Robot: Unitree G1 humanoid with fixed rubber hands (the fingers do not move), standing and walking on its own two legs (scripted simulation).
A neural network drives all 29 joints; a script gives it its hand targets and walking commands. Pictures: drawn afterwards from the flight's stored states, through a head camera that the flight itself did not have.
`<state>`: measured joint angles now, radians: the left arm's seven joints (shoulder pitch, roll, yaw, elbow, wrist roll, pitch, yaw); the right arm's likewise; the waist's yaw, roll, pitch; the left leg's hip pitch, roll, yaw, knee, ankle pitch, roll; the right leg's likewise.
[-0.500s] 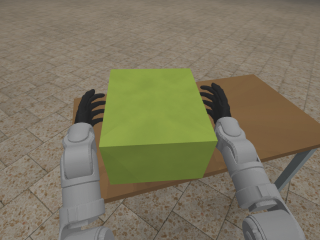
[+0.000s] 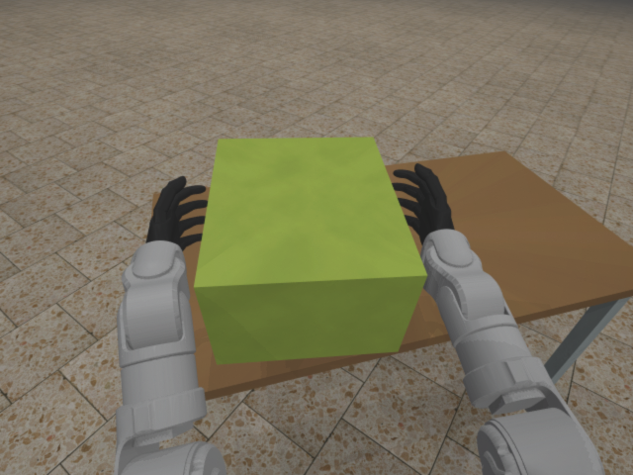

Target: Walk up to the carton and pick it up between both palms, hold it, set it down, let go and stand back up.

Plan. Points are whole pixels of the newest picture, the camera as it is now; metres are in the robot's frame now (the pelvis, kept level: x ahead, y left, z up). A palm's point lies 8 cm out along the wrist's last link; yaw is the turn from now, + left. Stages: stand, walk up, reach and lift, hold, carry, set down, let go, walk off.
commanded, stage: hold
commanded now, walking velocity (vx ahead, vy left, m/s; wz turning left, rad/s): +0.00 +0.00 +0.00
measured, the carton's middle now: (303, 239) +0.40 +0.02 +0.13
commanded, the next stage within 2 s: set down in 1.08 s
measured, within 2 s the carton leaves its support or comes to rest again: neither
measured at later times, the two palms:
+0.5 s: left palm (170, 241) +0.35 +0.18 +0.18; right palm (434, 227) +0.36 -0.14 +0.18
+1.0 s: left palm (184, 238) +0.35 +0.16 +0.18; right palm (446, 228) +0.36 -0.16 +0.17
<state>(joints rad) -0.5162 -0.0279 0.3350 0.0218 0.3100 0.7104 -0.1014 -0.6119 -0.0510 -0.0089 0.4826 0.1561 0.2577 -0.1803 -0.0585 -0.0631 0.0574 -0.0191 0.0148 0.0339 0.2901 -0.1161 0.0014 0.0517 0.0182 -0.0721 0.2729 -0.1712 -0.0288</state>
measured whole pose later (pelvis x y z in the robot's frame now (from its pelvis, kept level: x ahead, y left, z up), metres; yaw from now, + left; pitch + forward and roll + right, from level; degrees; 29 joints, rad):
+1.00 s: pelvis +0.00 -0.01 +0.00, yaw +0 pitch -10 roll +0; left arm -0.53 -0.04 0.33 0.04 0.32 0.69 -0.10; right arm -0.61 -0.05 -0.03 0.49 0.14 0.24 -0.17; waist -0.07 -0.06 0.07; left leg 0.00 0.02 0.03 0.28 -0.12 -0.01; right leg 0.07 0.02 -0.08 0.27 -0.18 -0.04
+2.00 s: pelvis +0.03 +0.00 +0.00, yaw +1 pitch -5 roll +0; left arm -0.49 -0.06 0.31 0.31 0.32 0.33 -0.04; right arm -0.56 -0.03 -0.13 0.70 -0.01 -0.11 -0.12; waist -0.02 -0.06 0.07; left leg -0.05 0.02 0.03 0.29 -0.15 -0.01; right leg 0.03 0.02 -0.09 0.25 -0.19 -0.03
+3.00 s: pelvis +0.04 -0.01 +0.00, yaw -1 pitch +6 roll +0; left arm -0.62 -0.06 0.45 0.79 0.31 -0.04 0.02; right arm -0.70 0.01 -0.43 0.99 -0.29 -0.32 -0.04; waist 0.03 -0.03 -0.01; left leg -0.25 0.04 0.08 0.27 -0.13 -0.01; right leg -0.18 0.03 -0.08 0.25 -0.17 -0.04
